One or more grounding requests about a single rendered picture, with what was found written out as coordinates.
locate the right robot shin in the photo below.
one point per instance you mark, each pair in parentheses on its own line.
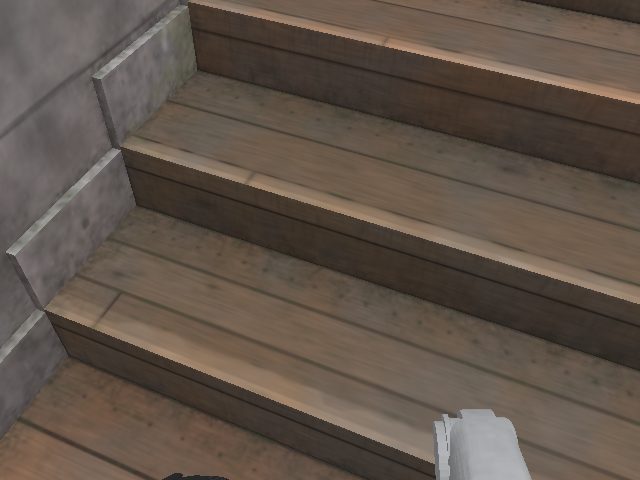
(510,424)

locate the right robot thigh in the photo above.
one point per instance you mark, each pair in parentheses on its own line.
(477,446)

